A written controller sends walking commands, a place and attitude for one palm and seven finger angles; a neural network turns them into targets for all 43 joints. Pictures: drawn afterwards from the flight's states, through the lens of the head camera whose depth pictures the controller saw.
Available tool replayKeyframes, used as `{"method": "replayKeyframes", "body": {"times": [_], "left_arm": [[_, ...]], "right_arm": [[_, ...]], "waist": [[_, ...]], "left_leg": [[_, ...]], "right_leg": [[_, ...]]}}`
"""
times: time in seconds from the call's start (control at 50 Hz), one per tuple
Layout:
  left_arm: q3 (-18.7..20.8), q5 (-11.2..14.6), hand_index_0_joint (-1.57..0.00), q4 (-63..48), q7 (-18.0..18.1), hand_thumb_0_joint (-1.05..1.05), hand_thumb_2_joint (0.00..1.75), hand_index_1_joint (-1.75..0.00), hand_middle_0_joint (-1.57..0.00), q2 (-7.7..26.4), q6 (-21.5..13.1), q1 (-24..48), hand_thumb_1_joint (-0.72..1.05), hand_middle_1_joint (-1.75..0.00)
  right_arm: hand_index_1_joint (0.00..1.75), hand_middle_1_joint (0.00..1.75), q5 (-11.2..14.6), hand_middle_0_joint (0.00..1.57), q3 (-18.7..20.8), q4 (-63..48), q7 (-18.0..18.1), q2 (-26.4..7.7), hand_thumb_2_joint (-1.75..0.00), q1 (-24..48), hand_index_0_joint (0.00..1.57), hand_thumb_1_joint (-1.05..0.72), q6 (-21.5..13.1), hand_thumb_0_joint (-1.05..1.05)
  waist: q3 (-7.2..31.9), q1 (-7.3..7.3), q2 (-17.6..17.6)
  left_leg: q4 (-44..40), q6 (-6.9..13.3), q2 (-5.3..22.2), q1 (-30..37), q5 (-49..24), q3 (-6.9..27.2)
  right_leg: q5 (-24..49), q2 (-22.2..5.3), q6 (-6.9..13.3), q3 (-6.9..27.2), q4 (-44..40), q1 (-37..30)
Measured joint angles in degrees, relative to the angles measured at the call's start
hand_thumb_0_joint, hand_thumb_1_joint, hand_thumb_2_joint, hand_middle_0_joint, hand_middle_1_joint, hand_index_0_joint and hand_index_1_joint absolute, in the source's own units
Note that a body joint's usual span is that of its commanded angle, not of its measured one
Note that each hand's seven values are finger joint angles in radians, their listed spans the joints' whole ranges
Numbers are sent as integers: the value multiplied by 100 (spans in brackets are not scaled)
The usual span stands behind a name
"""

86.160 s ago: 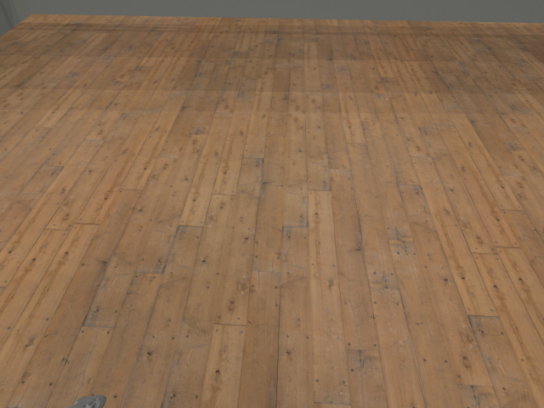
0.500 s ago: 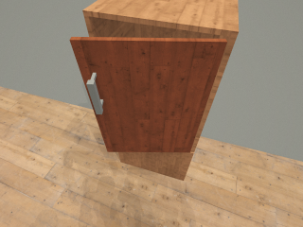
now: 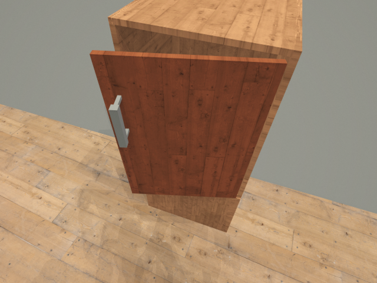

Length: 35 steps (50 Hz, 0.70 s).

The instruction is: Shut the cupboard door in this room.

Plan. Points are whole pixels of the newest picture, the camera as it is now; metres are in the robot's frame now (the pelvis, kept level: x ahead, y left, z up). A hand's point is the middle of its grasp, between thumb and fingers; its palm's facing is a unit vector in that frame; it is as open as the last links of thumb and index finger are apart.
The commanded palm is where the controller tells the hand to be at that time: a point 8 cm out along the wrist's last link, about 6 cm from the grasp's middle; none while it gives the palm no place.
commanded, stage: look again from close up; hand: left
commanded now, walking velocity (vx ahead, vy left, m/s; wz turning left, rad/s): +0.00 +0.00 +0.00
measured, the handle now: (121, 122) +0.47 +0.21 +0.07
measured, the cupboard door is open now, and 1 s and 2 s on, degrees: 17 17 17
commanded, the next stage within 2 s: raise the hand and make a fist in 0.08 s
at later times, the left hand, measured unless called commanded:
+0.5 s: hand (113, 262) +0.16 +0.16 -0.02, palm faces +0.00 -1.00 -0.02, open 6.7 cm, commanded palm +0.11 +0.24 -0.04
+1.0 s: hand (91, 260) +0.16 +0.20 +0.00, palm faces +0.06 -1.00 -0.03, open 4.3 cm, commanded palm +0.13 +0.25 +0.00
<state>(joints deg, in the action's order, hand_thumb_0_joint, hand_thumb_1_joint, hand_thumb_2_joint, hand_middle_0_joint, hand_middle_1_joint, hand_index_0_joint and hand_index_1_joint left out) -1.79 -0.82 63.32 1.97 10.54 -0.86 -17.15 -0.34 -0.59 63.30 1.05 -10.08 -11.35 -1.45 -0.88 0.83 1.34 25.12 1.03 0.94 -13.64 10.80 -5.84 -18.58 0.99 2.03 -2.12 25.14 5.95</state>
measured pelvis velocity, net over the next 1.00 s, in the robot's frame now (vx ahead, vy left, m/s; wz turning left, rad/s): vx -0.04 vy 0.01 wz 0.02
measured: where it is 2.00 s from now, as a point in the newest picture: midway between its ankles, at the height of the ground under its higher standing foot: outside the picture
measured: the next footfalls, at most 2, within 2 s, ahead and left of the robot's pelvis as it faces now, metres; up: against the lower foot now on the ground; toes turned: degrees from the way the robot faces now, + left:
none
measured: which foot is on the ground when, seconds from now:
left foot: down 0.00-1.00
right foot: down 0.00-1.00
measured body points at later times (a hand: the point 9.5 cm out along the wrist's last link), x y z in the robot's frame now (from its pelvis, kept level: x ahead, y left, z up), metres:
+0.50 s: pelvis -0.04 -0.02 -0.07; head -0.01 -0.02 +0.38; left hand +0.16 +0.22 -0.02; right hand +0.16 -0.27 -0.14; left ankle +0.03 +0.11 -0.74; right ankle -0.05 -0.09 -0.74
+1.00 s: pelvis -0.04 +0.01 -0.07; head -0.01 +0.01 +0.38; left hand +0.15 +0.25 +0.00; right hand +0.11 -0.21 -0.15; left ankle +0.03 +0.11 -0.74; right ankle -0.05 -0.09 -0.74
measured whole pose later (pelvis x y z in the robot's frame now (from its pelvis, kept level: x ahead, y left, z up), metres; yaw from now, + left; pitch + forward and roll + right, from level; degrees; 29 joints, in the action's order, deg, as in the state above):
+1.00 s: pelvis -0.04 +0.01 -0.07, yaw +1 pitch +10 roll -2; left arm 8.2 16.4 -5.2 -11.2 13.7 -18.0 -25.7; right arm 1.7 -1.5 31.6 3.8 -11.3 -17.4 -13.2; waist 6.9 -0.5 -2.3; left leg 57.3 1.4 1.5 -46.5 20.8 -0.4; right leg -29.9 1.7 1.9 -4.6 57.0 37.1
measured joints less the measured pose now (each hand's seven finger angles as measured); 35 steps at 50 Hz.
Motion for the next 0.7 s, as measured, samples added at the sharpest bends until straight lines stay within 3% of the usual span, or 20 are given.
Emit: {"method": "replayKeyframes", "body": {"times": [0.2, 0.22, 0.24, 0.28, 0.34, 0.38, 0.44, 0.48, 0.54, 0.6, 0.7], "left_arm": [[39, -22, -20, -80, 52, 0, 90, -30, -20, 75, -36, 139, 90, -30], [348, 133, -20, -1022, -1, 1, 90, -30, -20, 41, 256, -124, 90, -30], [412, 341, -20, -2140, 58, 1, 90, -30, -20, 72, 246, -452, 90, -30], [376, 713, -21, -4001, 223, 2, 90, -31, -20, 120, -38, -938, 91, -30], [544, 975, -22, -5241, 95, 2, 90, -33, -22, 40, -824, -767, 91, -32], [785, 1170, -24, -5301, -316, 1, 90, -35, -24, -80, -1603, -401, 91, -35], [1031, 1477, -28, -5296, -1318, 1, 90, -39, -27, -85, -2766, -234, 91, -39], [1104, 1617, -31, -5276, -1951, 1, 90, -42, -30, -46, -3146, -257, 91, -42], [1160, 1812, -36, -5349, -2347, 1, 90, -48, -36, -6, -2867, -555, 90, -47], [1208, 1856, -42, -5560, -2137, 1, 90, -53, -41, 28, -2559, -943, 90, -53], [1033, 1778, -50, -6334, -1758, 2, 90, -63, -50, 163, -2744, -1095, 90, -63]], "right_arm": [[30, 30, -5, 20, -13, -25, -3, -56, -90, 30, 20, -91, 31, 0], [30, 30, 34, 20, -38, -260, 65, -70, -90, -40, 20, -91, -89, 0], [30, 30, 127, 20, -68, -560, 191, -87, -90, -190, 20, -91, -362, 1], [30, 30, 233, 20, -12, -1045, 313, -124, -90, -501, 20, -91, -950, 1], [30, 30, 201, 20, 129, -1633, 198, -237, -90, -681, 20, -91, -1426, 1], [30, 30, 154, 20, 204, -1888, 73, -319, -90, -474, 20, -90, -1506, 1], [30, 30, 75, 20, 297, -2251, -105, -322, -90, -133, 20, -90, -1499, 1], [30, 30, 103, 20, 367, -2549, -142, -343, -90, 51, 20, -90, -1437, 1], [30, 30, 203, 20, 420, -2969, -48, -410, -90, 195, 20, -90, -1251, 1], [30, 30, 256, 20, 408, -3227, 106, -438, -90, 166, 20, -91, -1195, 1], [30, 30, 240, 20, 202, -3260, 305, -413, -90, 30, 20, -91, -1384, 1]], "waist": [[21, -22, -48], [-88, -38, -51], [-153, -43, -27], [-45, -99, 3], [359, -282, -77], [550, -300, -193], [885, -216, -63], [961, -141, 10], [973, -26, 2], [984, 100, -62], [882, 224, -242]], "left_leg": [[84, -42, 50, -32, 47, 50], [227, -43, 73, -92, 109, 54], [336, -38, 57, -155, 173, 49], [472, -25, -73, -301, 209, 68], [1043, -13, -232, -1000, 339, 233], [1597, -18, -140, -1644, 496, 254], [2402, -126, -72, -2613, 745, 291], [2956, -159, -22, -3135, 927, 304], [3527, -165, 12, -3567, 1073, 376], [3858, -171, 37, -3781, 1235, 501], [4083, -153, 73, -3951, 1263, 780]], "right_leg": [[12, 52, 12, -33, -107, -71], [-17, 65, 0, -35, 66, 16], [-101, 33, -13, -51, 441, 214], [-240, -123, -44, -120, 1165, 612], [-725, -249, 8, -202, 1451, 1026], [-862, -188, 54, -219, 1952, 1662], [-1096, -117, 102, -87, 2892, 2728], [-1334, -67, 148, -57, 3473, 3263], [-1536, -30, 183, -107, 4019, 3652], [-1630, 3, 148, -224, 4222, 3765], [-1585, 87, 201, -491, 4173, 3733]]}}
